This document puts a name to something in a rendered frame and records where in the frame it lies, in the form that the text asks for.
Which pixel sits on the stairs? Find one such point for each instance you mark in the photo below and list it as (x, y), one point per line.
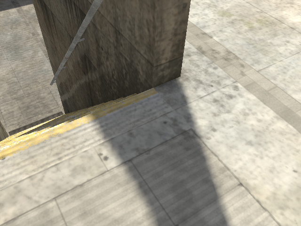
(54, 123)

